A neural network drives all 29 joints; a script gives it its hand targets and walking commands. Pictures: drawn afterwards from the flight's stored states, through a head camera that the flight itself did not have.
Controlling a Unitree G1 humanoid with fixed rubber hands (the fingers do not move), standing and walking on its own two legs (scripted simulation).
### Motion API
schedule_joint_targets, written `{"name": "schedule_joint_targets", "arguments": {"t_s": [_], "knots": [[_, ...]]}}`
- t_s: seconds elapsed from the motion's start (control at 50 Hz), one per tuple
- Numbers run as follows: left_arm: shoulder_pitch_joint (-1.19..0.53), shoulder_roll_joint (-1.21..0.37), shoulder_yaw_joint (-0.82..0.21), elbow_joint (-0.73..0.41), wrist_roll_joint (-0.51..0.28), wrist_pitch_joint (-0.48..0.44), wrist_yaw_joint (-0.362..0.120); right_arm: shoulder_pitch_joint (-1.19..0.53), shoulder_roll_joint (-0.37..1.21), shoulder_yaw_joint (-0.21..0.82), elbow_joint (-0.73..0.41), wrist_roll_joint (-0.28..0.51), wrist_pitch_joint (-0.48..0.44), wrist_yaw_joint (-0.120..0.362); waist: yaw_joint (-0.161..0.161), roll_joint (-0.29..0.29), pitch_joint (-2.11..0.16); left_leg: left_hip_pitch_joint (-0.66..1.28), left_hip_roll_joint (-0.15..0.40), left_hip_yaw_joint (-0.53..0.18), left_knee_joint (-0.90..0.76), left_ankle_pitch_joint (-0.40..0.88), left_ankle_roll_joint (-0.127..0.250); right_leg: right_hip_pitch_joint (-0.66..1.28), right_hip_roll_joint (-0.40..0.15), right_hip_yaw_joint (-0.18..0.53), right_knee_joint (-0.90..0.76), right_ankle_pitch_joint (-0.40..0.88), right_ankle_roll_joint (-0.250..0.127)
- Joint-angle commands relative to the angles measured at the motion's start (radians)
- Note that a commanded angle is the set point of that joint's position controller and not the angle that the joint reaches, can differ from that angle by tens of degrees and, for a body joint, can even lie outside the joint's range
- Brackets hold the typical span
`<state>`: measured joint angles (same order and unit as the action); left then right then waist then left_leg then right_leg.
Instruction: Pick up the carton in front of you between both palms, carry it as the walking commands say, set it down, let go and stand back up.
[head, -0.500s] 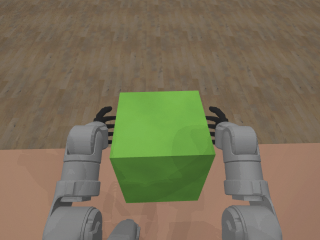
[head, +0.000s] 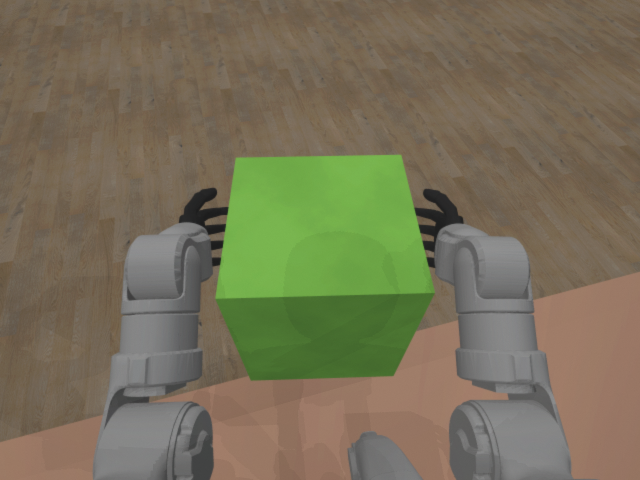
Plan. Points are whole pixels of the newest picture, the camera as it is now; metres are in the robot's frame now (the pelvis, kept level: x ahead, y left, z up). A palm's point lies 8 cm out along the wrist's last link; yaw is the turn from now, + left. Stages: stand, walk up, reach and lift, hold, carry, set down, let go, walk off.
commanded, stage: carry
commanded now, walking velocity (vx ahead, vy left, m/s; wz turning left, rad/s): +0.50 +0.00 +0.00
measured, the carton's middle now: (320, 275) +0.37 -0.03 +0.01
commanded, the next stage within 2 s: none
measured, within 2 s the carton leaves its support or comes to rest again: neither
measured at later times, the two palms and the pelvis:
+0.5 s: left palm (191, 133) +0.66 +0.16 +0.03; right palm (356, 114) +0.71 -0.13 +0.03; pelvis +0.33 -0.04 -0.05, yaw +3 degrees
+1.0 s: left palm (210, 43) +1.01 +0.16 +0.01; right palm (340, 42) +0.99 -0.14 +0.02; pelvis +0.63 +0.02 -0.08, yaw +1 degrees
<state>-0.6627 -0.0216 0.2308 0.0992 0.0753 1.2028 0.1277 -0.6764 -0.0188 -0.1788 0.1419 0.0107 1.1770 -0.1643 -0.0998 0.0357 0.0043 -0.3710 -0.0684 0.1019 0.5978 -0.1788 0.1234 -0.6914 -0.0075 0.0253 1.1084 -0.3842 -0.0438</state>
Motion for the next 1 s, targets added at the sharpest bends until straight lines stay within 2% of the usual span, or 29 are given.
{"name": "schedule_joint_targets", "arguments": {"t_s": [0.0,0.1,0.12,0.16,0.18,0.2,0.22,0.24,0.26,0.28,0.3,0.34,0.38,0.48,0.54,0.6,0.62,0.64,0.66,0.68,0.7,0.72,0.74,0.76,0.78,0.82,0.88,0.94,0.98], "knots": [[-0.687,-1.013,-0.611,-0.093,-0.329,-0.056,-0.172,-0.783,1.187,0.636,-0.119,0.478,-0.027,0.298,0.004,0.085,-0.471,0.519,0.236,-0.278,-0.066,0.784,0.040,-0.104,0.013,-0.072,-0.229,0.282,-0.004],[-0.711,-1.008,-0.641,-0.093,-0.353,-0.049,-0.171,-0.703,1.156,0.611,-0.057,0.441,-0.026,0.300,-0.017,0.074,-0.407,0.462,0.140,-0.147,-0.026,0.714,-0.012,0.118,0.089,-0.181,-0.584,0.566,-0.033],[-0.690,-1.004,-0.637,-0.071,-0.353,-0.044,-0.175,-0.677,1.146,0.605,-0.037,0.427,-0.025,0.298,-0.001,0.082,-0.414,0.438,0.137,-0.128,0.037,0.712,-0.016,0.202,0.104,-0.194,-0.639,0.600,-0.043],[-0.635,-1.000,-0.613,-0.004,-0.339,-0.036,-0.189,-0.638,1.138,0.591,0.022,0.396,-0.020,0.300,0.083,0.059,-0.473,0.362,0.121,-0.065,0.281,0.655,-0.057,0.467,0.069,-0.182,-0.758,0.707,-0.064],[-0.604,-0.999,-0.592,0.032,-0.328,-0.035,-0.200,-0.625,1.136,0.573,0.058,0.383,-0.018,0.303,0.136,0.008,-0.505,0.217,0.113,-0.057,0.419,0.478,-0.079,0.667,-0.027,-0.113,-0.744,0.791,-0.081],[-0.583,-0.987,-0.569,0.058,-0.326,-0.038,-0.210,-0.637,1.143,0.555,0.083,0.373,-0.017,0.306,0.168,-0.149,-0.531,-0.078,0.039,-0.070,0.627,-0.045,-0.104,0.919,-0.220,0.112,-0.597,1.230,-0.166],[-0.601,-0.985,-0.570,0.063,-0.334,-0.044,-0.216,-0.639,1.156,0.546,0.091,0.367,-0.019,0.308,0.174,-0.299,-0.632,-0.350,-0.023,-0.124,0.844,-0.484,-0.119,1.130,-0.394,0.408,-0.487,1.314,-0.285],[-0.618,-0.995,-0.565,0.068,-0.350,-0.049,-0.220,-0.653,1.151,0.542,0.094,0.357,-0.023,0.306,0.171,-0.281,-0.663,-0.454,0.012,-0.169,0.922,-0.465,-0.087,1.151,-0.424,0.526,-0.499,1.095,-0.324],[-0.654,-1.046,-0.576,0.070,-0.365,-0.054,-0.231,-0.666,1.181,0.540,0.097,0.361,-0.032,0.298,0.175,-0.189,-0.619,-0.464,0.026,-0.170,0.877,-0.383,-0.080,1.038,-0.379,0.483,-0.562,0.817,-0.313],[-0.685,-1.083,-0.593,0.039,-0.403,-0.062,-0.238,-0.700,1.171,0.528,0.043,0.360,-0.041,0.287,0.178,-0.103,-0.589,-0.483,0.064,-0.165,0.795,-0.356,-0.079,0.970,-0.348,0.471,-0.592,0.639,-0.301],[-0.751,-1.114,-0.618,-0.009,-0.439,-0.072,-0.244,-0.733,1.176,0.537,0.011,0.351,-0.046,0.276,0.175,-0.041,-0.521,-0.446,0.085,-0.153,0.709,-0.331,-0.083,0.845,-0.308,0.427,-0.620,0.623,-0.283],[-0.898,-1.172,-0.679,-0.128,-0.525,-0.085,-0.251,-0.763,1.169,0.550,-0.079,0.339,-0.063,0.250,0.146,-0.057,-0.489,-0.348,0.086,-0.137,0.579,-0.272,-0.091,0.691,-0.253,0.349,-0.672,0.568,-0.225],[-0.906,-1.204,-0.701,-0.154,-0.568,-0.088,-0.256,-0.699,1.155,0.544,-0.098,0.313,-0.071,0.222,0.154,-0.117,-0.500,-0.317,0.082,-0.106,0.512,-0.192,-0.092,0.674,-0.237,0.298,-0.686,0.583,-0.203],[-0.758,-1.173,-0.687,-0.117,-0.555,-0.091,-0.266,-0.628,1.135,0.591,-0.152,0.275,-0.081,0.190,0.190,-0.168,-0.519,-0.387,0.073,-0.059,0.306,0.074,-0.092,0.820,-0.158,0.136,-0.620,0.947,-0.125],[-0.704,-1.144,-0.693,-0.081,-0.533,-0.088,-0.270,-0.633,1.108,0.624,-0.156,0.265,-0.075,0.194,0.223,-0.152,-0.462,-0.401,0.044,-0.003,0.110,0.190,-0.083,0.888,-0.109,0.093,-0.577,0.969,-0.110],[-0.683,-1.100,-0.701,-0.075,-0.522,-0.085,-0.267,-0.598,1.062,0.621,-0.137,0.251,-0.057,0.203,0.243,-0.145,-0.422,-0.310,0.006,0.042,-0.110,0.328,-0.066,0.907,-0.087,0.067,-0.506,0.882,-0.112],[-0.690,-1.086,-0.699,-0.075,-0.518,-0.084,-0.264,-0.601,1.052,0.619,-0.135,0.254,-0.050,0.207,0.223,-0.149,-0.429,-0.192,-0.005,0.045,-0.195,0.372,-0.055,0.858,-0.078,0.044,-0.447,0.878,-0.097],[-0.697,-1.082,-0.701,-0.078,-0.518,-0.081,-0.261,-0.589,1.043,0.610,-0.129,0.255,-0.041,0.212,0.176,-0.143,-0.451,-0.027,-0.007,0.049,-0.284,0.453,-0.045,0.790,-0.062,0.007,-0.352,0.873,-0.076],[-0.709,-1.071,-0.699,-0.073,-0.516,-0.076,-0.256,-0.575,1.022,0.592,-0.118,0.250,-0.032,0.217,0.110,-0.107,-0.499,0.205,0.039,0.023,-0.287,0.517,-0.028,0.661,-0.042,-0.035,-0.208,0.759,-0.047],[-0.705,-1.057,-0.693,-0.051,-0.516,-0.067,-0.252,-0.560,0.984,0.571,-0.090,0.245,-0.021,0.220,0.061,-0.005,-0.539,0.478,0.188,-0.080,-0.170,0.784,0.013,0.413,-0.013,-0.061,-0.051,0.453,-0.013],[-0.710,-1.048,-0.688,-0.032,-0.512,-0.052,-0.250,-0.543,0.948,0.550,-0.049,0.238,-0.014,0.219,0.047,0.173,-0.609,0.756,0.424,-0.372,0.022,1.164,0.132,0.081,0.062,-0.059,0.164,-0.170,0.017],[-0.682,-1.027,-0.678,0.006,-0.499,-0.038,-0.245,-0.555,0.937,0.545,-0.038,0.245,-0.007,0.218,0.012,0.230,-0.715,0.882,0.494,-0.590,0.021,0.944,0.212,-0.090,0.080,-0.005,0.331,-0.271,0.021],[-0.711,-1.035,-0.661,-0.065,-0.499,-0.041,-0.234,-0.621,0.985,0.588,-0.117,0.299,-0.009,0.225,0.010,0.134,-0.745,0.888,0.463,-0.611,-0.050,0.537,0.228,-0.156,0.064,0.018,0.395,-0.220,0.015],[-0.765,-1.040,-0.635,-0.109,-0.492,-0.033,-0.222,-0.682,1.028,0.612,-0.157,0.344,-0.012,0.231,0.017,0.056,-0.693,0.786,0.422,-0.575,-0.092,0.378,0.196,-0.152,0.026,0.024,0.305,-0.141,-0.003],[-0.806,-1.039,-0.627,-0.139,-0.483,-0.030,-0.211,-0.763,1.079,0.637,-0.201,0.388,-0.010,0.237,0.028,-0.004,-0.642,0.658,0.379,-0.528,-0.128,0.319,0.162,-0.118,0.004,0.028,0.238,-0.086,0.002],[-0.810,-1.019,-0.605,-0.169,-0.456,-0.023,-0.188,-0.835,1.112,0.649,-0.247,0.445,0.004,0.244,0.060,-0.004,-0.579,0.492,0.337,-0.464,-0.164,0.298,0.131,-0.050,-0.015,0.005,0.145,-0.067,0.005],[-0.699,-1.022,-0.591,-0.118,-0.386,-0.020,-0.172,-0.772,1.156,0.647,-0.197,0.460,0.007,0.263,0.045,0.060,-0.572,0.500,0.309,-0.393,-0.148,0.316,0.136,-0.084,-0.018,-0.019,0.058,-0.028,0.019],[-0.702,-1.030,-0.602,-0.107,-0.358,-0.026,-0.174,-0.792,1.169,0.642,-0.183,0.458,0.003,0.283,0.035,0.068,-0.525,0.518,0.309,-0.354,-0.163,0.397,0.133,-0.146,-0.030,-0.047,-0.043,0.052,0.029],[-0.731,-1.031,-0.617,-0.118,-0.358,-0.031,-0.177,-0.797,1.171,0.641,-0.162,0.455,-0.001,0.292,0.023,0.072,-0.491,0.509,0.299,-0.311,-0.171,0.452,0.110,-0.130,-0.033,-0.066,-0.134,0.148,0.027]]}}
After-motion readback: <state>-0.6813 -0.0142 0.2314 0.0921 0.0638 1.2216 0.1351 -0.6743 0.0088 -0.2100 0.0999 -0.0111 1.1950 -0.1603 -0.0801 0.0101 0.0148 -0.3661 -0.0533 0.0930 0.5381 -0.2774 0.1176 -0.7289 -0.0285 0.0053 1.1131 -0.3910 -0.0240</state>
